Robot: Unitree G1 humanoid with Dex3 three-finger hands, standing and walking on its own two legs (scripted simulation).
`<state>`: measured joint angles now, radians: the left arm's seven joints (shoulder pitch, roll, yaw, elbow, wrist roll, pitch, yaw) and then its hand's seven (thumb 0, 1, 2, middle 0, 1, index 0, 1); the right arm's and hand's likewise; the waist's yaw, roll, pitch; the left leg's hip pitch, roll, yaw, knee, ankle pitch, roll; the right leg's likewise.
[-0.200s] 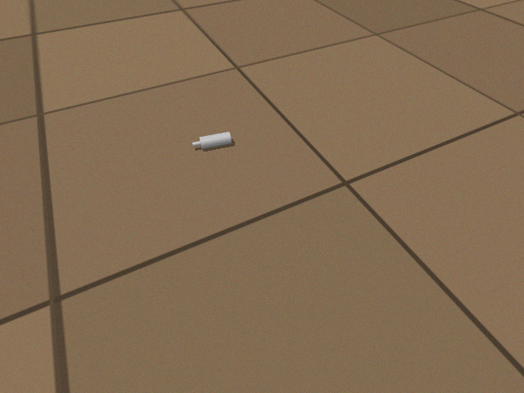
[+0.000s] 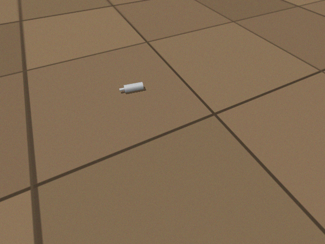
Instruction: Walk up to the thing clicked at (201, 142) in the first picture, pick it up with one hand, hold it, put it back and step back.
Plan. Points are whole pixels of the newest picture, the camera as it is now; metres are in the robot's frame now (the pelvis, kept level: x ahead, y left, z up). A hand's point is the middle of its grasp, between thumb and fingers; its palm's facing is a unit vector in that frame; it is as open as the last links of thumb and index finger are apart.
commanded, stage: stand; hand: left
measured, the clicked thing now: (131, 87) +1.55 +0.33 -0.75
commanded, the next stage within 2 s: walk up in 0.92 s
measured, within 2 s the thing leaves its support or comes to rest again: neither
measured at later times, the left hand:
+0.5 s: hand out of the picture +0.08 +0.25 -0.16, palm faces -0.02 -0.94 -0.35, open 7.3 cm
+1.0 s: hand out of the picture +0.08 +0.26 -0.15, palm faces +0.02 -0.94 -0.33, open 7.3 cm
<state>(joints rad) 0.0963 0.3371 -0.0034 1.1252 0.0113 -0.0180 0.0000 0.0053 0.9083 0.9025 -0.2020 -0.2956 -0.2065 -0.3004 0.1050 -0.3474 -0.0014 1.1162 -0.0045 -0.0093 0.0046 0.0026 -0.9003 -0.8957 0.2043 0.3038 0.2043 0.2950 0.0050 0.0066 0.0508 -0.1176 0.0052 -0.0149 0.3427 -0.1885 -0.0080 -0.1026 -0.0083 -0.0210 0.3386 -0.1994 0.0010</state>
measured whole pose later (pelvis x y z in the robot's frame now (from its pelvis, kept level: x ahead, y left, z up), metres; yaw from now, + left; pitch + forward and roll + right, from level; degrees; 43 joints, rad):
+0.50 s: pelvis +0.00 +0.00 +0.00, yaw +0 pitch -2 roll +0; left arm 0.11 0.34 0.00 1.13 0.01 -0.01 0.00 0.01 0.91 0.90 -0.20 -0.30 -0.21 -0.30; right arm 0.11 -0.35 0.00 1.12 0.00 -0.01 0.00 0.00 -0.90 -0.90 0.20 0.30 0.20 0.30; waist 0.01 0.01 0.05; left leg -0.10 0.00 -0.01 0.33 -0.19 0.00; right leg -0.09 -0.01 -0.02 0.33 -0.20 0.01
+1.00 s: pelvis +0.01 +0.00 +0.00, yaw +2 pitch -2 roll -1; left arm 0.15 0.36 0.04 1.06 0.03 -0.03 -0.05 0.01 0.91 0.90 -0.20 -0.30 -0.21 -0.30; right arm 0.18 -0.36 -0.04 1.07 -0.02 -0.01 0.04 0.00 -0.90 -0.90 0.21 0.30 0.21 0.30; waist 0.01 0.01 0.02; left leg -0.19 0.00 -0.04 0.49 -0.35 0.04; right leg -0.13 -0.01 -0.06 0.43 -0.35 -0.03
